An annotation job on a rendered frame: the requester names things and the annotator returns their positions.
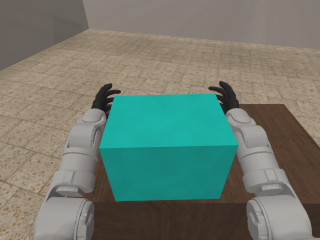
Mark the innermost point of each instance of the carton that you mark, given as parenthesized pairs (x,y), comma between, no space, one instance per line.
(167,147)

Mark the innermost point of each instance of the robot right forearm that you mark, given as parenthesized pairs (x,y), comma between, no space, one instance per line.
(261,173)

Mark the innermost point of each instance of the right robot upper arm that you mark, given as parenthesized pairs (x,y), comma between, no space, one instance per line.
(277,217)

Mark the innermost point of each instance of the robot left forearm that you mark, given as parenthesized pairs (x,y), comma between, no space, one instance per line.
(75,175)

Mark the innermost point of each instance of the left robot upper arm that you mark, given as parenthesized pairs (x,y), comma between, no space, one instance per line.
(65,218)

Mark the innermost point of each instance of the pedestal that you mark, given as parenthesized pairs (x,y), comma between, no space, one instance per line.
(214,219)

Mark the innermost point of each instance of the robot left hand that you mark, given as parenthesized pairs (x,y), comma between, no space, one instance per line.
(101,99)

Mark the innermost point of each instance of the robot right hand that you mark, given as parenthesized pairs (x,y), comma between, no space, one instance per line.
(228,99)

